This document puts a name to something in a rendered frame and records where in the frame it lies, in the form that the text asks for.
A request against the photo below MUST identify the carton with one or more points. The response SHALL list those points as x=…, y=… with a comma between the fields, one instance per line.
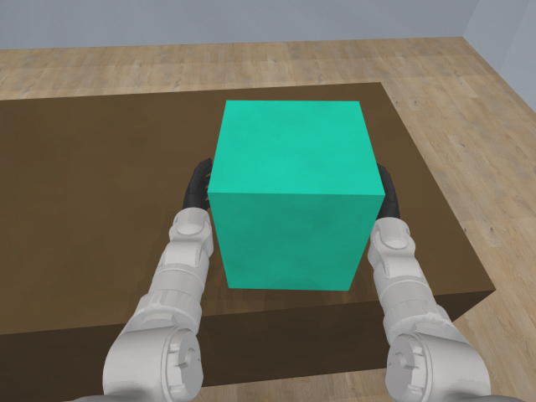
x=294, y=192

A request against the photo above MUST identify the right robot upper arm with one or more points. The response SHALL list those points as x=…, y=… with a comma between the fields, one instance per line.
x=426, y=368

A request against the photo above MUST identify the left robot forearm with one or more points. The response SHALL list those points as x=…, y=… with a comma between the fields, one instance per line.
x=178, y=284

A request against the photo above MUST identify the right robot forearm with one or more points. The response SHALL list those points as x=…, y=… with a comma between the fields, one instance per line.
x=403, y=290

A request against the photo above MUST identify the pedestal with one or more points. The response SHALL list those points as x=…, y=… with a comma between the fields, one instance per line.
x=89, y=189

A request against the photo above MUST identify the right robot hand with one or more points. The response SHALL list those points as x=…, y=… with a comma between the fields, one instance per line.
x=389, y=207

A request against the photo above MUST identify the left robot hand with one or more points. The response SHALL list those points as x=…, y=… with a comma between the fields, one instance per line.
x=196, y=192

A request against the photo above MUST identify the left robot upper arm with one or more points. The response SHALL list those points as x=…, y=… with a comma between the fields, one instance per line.
x=152, y=365

